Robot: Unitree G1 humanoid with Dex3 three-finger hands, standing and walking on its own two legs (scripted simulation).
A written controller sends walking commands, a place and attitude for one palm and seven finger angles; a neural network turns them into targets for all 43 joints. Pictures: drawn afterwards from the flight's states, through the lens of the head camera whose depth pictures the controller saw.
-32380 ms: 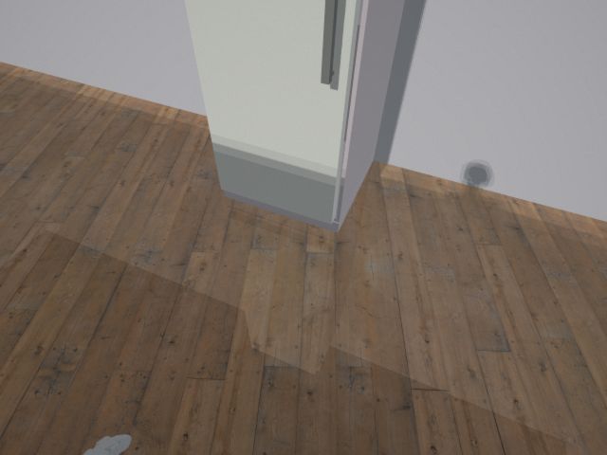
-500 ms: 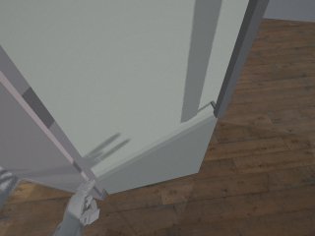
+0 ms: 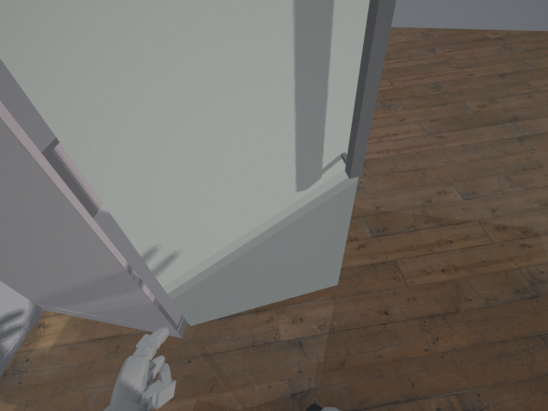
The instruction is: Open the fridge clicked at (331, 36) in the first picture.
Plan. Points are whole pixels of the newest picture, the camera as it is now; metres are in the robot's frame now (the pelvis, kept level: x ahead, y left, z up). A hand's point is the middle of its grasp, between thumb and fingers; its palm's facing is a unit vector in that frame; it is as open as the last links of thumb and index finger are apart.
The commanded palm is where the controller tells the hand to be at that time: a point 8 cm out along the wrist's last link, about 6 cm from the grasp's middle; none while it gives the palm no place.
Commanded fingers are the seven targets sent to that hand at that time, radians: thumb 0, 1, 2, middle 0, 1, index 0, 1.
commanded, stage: step back with the hand held close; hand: right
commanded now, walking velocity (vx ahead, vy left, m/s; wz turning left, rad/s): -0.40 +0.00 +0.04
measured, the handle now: (366, 51) +0.60 -0.12 +0.22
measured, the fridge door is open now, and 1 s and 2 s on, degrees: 63 63 63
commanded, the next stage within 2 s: stop stepping back and stand still in 0.30 s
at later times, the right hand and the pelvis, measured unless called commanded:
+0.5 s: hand out of the picture +0.11 -0.25 +0.17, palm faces +0.27 +0.84 -0.48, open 7.4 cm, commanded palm +0.05 -0.30 +0.18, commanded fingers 0.00 -0.90 -0.90 0.20 0.30 0.20 0.30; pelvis -0.11 -0.01 +0.00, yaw +3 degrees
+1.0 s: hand out of the picture +0.03 -0.28 +0.18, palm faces +0.39 +0.76 -0.52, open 7.4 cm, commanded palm -0.02 -0.33 +0.18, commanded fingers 0.00 -0.90 -0.90 0.20 0.30 0.20 0.30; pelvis -0.16 -0.03 -0.01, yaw +1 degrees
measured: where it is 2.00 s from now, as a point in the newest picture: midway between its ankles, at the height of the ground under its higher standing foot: outside the picture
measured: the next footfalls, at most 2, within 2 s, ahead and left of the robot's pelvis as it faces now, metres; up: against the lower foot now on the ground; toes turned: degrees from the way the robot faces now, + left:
left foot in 0.14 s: -0.09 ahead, +0.05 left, +0.00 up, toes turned -1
right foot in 0.22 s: +0.11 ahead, -0.07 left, +0.00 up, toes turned +2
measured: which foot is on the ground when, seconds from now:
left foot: up 0.00-0.12, down 0.14-1.00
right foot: down 0.00-0.14, up 0.16-0.20, down 0.22-0.50, up 0.52-0.72, down 0.74-0.94, up 0.96-1.00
